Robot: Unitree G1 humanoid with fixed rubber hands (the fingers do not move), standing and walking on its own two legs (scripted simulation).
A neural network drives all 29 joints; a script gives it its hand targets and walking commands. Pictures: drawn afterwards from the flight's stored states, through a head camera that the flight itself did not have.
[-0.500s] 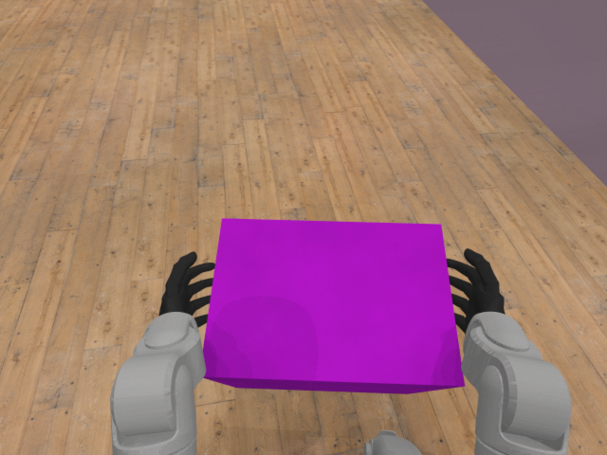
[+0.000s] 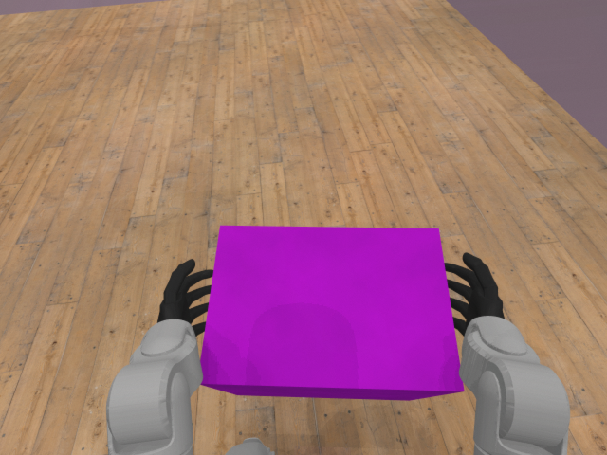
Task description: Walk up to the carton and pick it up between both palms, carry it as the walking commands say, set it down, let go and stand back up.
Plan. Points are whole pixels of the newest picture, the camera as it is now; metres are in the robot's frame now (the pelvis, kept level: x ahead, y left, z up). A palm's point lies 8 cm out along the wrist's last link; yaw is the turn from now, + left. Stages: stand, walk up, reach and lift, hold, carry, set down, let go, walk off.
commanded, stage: carry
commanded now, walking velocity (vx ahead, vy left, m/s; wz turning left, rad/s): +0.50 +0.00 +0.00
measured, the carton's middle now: (325, 322) +0.29 +0.00 +0.01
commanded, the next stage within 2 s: none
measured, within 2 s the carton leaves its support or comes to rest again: neither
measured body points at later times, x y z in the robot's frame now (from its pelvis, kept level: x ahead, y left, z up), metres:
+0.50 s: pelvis +0.34 +0.02 +0.00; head +0.35 +0.04 +0.45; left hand +0.60 +0.18 +0.09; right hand +0.59 -0.16 +0.10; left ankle +0.23 +0.11 -0.75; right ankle +0.44 -0.13 -0.71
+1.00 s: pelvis +0.60 +0.00 -0.01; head +0.61 +0.00 +0.44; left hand +0.87 +0.16 +0.08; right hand +0.87 -0.18 +0.09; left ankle +0.65 +0.09 -0.75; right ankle +0.52 -0.10 -0.75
